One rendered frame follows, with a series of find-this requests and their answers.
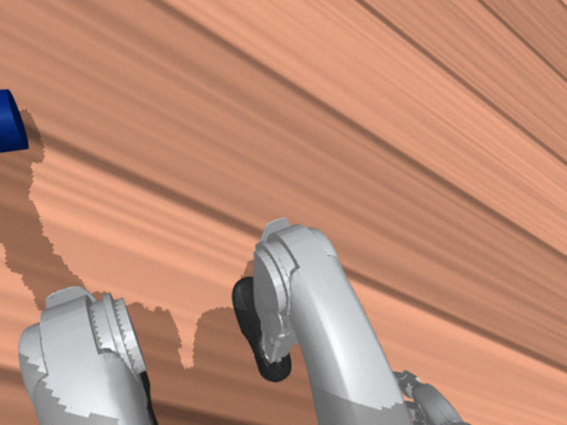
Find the can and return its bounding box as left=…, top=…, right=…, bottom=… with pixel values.
left=0, top=89, right=28, bottom=153

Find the left robot foot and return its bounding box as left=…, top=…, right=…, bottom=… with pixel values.
left=140, top=371, right=159, bottom=425

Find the right robot hand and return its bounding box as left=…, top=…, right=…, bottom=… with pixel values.
left=393, top=370, right=464, bottom=425

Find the right robot foot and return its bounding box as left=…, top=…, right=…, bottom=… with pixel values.
left=232, top=276, right=291, bottom=383

